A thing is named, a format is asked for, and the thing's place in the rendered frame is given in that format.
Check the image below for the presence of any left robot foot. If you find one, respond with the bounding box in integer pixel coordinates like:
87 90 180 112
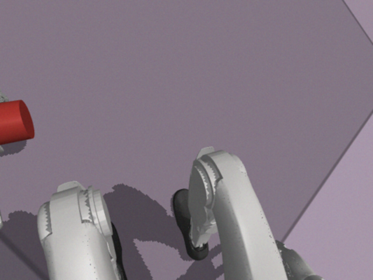
111 222 127 280

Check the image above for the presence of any right robot foot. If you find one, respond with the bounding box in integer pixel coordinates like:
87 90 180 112
173 189 209 261

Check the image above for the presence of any right robot hand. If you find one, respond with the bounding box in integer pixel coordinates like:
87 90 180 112
275 240 316 280

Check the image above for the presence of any can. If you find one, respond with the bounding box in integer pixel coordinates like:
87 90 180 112
0 100 34 145

